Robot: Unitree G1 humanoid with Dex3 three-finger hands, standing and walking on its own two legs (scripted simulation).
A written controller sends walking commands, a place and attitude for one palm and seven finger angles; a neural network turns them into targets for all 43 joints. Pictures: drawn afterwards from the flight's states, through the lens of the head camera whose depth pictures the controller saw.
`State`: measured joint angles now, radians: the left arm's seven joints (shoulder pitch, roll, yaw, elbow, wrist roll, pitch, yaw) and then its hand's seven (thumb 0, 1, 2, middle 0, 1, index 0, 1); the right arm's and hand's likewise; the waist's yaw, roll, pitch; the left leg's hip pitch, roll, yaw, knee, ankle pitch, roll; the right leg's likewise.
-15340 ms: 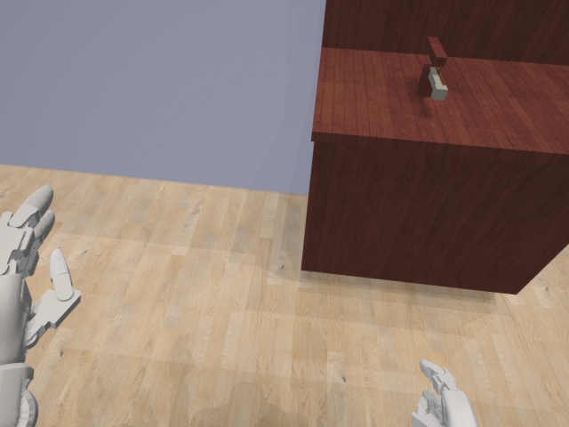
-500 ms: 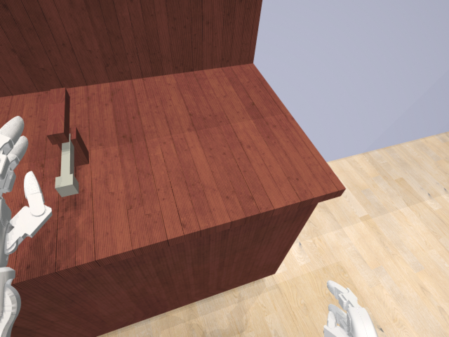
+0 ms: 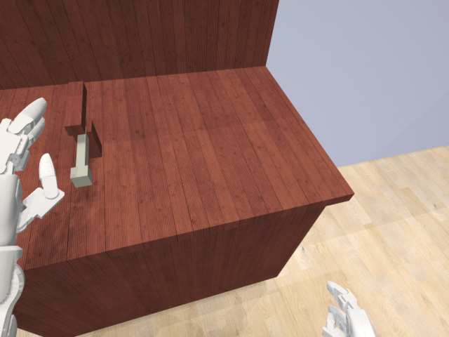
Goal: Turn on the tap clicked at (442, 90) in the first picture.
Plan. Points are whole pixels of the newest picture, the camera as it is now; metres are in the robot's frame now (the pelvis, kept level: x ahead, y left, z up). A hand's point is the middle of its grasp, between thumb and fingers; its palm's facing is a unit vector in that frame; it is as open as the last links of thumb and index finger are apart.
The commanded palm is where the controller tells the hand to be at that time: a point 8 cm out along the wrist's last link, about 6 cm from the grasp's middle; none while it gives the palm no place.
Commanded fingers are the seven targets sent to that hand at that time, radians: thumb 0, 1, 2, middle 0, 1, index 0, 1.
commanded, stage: turn the palm inward beside the body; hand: left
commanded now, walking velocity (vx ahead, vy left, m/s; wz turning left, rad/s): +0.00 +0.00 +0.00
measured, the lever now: (81, 176) +0.34 +0.30 +0.07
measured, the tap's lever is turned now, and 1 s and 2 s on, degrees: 0 0 0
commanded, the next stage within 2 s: none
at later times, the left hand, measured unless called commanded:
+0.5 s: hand (72, 227) +0.21 +0.23 +0.15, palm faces +0.53 -0.79 -0.30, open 7.4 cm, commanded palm +0.15 +0.26 +0.16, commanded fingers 0.00 0.90 0.90 -0.20 -0.30 -0.20 -0.30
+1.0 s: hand (87, 243) +0.20 +0.21 +0.13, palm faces +0.51 -0.83 -0.24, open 7.4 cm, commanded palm +0.14 +0.25 +0.15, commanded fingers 0.00 0.90 0.90 -0.20 -0.30 -0.20 -0.30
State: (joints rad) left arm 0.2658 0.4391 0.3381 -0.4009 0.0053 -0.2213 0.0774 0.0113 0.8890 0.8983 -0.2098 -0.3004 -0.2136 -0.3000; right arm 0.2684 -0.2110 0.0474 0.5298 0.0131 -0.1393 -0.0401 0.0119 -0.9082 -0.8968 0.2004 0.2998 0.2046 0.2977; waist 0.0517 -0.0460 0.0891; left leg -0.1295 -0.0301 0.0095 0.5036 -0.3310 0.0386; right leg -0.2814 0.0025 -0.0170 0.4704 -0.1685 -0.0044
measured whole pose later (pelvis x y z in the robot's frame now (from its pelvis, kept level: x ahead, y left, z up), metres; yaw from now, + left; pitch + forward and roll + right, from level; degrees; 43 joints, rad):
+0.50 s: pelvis +0.00 -0.05 -0.02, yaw +4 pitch +1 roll +1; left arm 0.30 0.35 0.34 -0.35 -0.11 -0.05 0.14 0.01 0.89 0.90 -0.20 -0.30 -0.21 -0.30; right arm 0.17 -0.26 0.02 0.64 0.02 -0.12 -0.04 0.01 -0.91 -0.90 0.20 0.30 0.21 0.30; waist 0.07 0.02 -0.03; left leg -0.31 -0.01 -0.07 0.68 -0.40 -0.02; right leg -0.45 0.02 -0.09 0.66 -0.25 -0.06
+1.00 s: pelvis +0.01 -0.04 -0.02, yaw +4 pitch +3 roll +0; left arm 0.47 0.28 0.26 -0.46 -0.16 -0.06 0.18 0.01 0.89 0.90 -0.20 -0.30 -0.21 -0.30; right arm 0.22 -0.24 0.01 0.63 0.04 -0.20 -0.06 0.01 -0.91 -0.90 0.20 0.30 0.20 0.30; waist 0.06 0.04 -0.07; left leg -0.35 -0.02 -0.07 0.73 -0.44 -0.01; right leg -0.49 0.00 -0.09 0.72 -0.29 -0.06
